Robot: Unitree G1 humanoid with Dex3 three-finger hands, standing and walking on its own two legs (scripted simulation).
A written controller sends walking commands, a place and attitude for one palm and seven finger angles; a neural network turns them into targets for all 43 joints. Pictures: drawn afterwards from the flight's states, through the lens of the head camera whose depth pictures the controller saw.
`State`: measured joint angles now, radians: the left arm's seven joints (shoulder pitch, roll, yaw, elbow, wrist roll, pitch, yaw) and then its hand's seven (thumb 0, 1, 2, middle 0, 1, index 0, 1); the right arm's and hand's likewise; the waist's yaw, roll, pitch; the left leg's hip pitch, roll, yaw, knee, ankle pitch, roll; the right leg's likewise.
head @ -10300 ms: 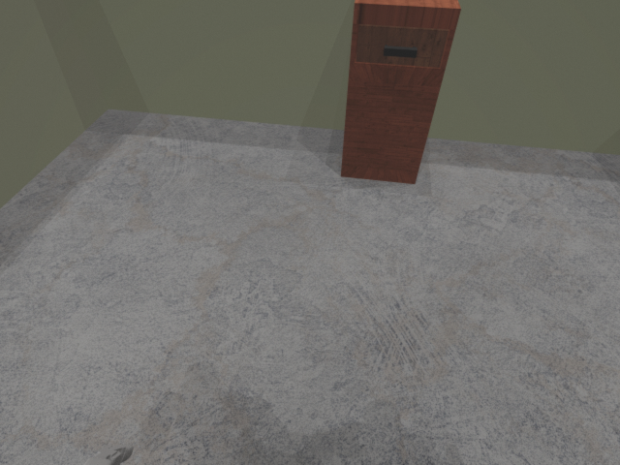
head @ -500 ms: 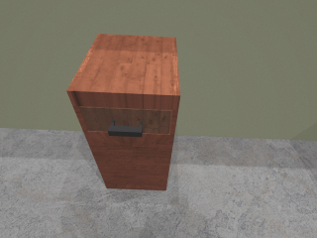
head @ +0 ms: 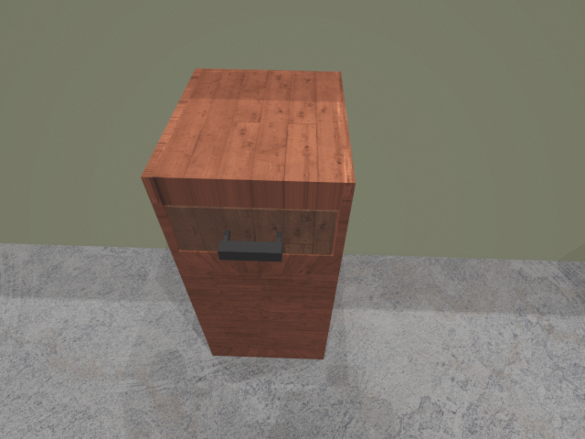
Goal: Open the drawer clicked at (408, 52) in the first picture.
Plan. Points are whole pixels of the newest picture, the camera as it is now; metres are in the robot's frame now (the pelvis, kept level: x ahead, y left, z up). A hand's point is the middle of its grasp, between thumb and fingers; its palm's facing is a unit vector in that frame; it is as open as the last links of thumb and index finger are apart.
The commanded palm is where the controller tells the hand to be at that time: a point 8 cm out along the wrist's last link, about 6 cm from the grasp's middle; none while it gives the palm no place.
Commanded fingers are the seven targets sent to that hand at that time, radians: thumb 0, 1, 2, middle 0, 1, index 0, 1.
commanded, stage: look again from close up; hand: left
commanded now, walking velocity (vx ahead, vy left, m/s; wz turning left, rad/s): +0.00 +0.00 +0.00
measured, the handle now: (252, 242) +0.50 +0.11 -0.09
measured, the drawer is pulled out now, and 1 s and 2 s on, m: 0.00 0.00 0.00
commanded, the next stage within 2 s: shuffle to correct the standing spot in 0.14 s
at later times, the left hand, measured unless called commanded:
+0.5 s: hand out of the picture -0.01 +0.15 -0.18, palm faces -0.02 -0.99 -0.16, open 7.4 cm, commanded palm none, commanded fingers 0.00 0.90 0.90 -0.20 -0.30 -0.20 -0.30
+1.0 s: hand out of the picture -0.02 +0.05 -0.16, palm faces +0.04 -0.98 -0.19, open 7.3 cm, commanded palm none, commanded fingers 0.00 0.90 0.90 -0.20 -0.30 -0.20 -0.30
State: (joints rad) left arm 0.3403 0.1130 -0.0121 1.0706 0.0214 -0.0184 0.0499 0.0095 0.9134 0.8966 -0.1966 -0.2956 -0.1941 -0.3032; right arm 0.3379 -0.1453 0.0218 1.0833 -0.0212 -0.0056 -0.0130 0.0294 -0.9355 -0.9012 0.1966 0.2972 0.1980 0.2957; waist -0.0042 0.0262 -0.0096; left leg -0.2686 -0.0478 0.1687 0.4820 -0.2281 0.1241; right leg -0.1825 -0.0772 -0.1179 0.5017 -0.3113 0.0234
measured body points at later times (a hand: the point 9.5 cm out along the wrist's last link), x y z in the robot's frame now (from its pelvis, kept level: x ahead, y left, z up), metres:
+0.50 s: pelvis +0.00 -0.01 +0.00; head +0.02 -0.01 +0.45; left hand -0.01 +0.20 -0.16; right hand -0.02 -0.23 -0.16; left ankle +0.03 +0.04 -0.73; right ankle -0.04 -0.14 -0.71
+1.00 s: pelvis -0.02 -0.12 +0.01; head -0.01 -0.13 +0.46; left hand -0.02 +0.10 -0.15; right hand +0.00 -0.35 -0.15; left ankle -0.02 +0.00 -0.69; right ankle -0.04 -0.20 -0.73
